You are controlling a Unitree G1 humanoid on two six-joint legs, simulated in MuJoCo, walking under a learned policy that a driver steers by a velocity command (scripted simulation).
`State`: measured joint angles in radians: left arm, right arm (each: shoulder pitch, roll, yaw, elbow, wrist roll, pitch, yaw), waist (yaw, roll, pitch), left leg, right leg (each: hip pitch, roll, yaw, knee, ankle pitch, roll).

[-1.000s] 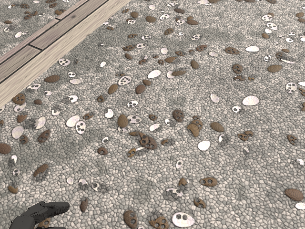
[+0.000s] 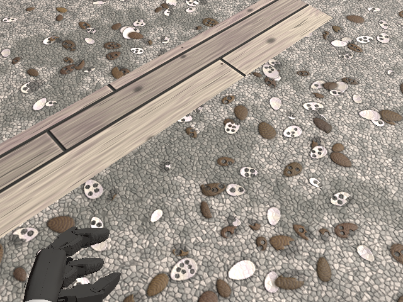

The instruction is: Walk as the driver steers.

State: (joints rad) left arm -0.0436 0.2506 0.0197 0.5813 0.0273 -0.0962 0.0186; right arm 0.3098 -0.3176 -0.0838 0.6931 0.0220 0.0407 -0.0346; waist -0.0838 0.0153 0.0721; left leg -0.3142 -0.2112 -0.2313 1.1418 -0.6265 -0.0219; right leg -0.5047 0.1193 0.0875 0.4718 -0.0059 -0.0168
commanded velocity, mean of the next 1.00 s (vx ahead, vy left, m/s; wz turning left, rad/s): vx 0.04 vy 0.00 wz -0.35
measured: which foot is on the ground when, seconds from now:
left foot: up 0.00-0.28, down 0.30-0.74, up 0.76-1.00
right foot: down 0.00-0.30, up 0.32-0.72, down 0.74-1.00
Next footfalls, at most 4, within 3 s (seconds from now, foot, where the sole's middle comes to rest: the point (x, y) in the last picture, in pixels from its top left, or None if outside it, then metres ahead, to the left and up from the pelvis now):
0.30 left None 0.14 0.11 -0.75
0.74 right None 0.06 -0.15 -0.75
1.28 left None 0.15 0.07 -0.75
1.76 right None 0.18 -0.15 -0.75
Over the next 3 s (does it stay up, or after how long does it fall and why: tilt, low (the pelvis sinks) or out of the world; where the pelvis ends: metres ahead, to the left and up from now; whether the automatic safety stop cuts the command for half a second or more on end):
stays up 0.43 -0.07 -0.02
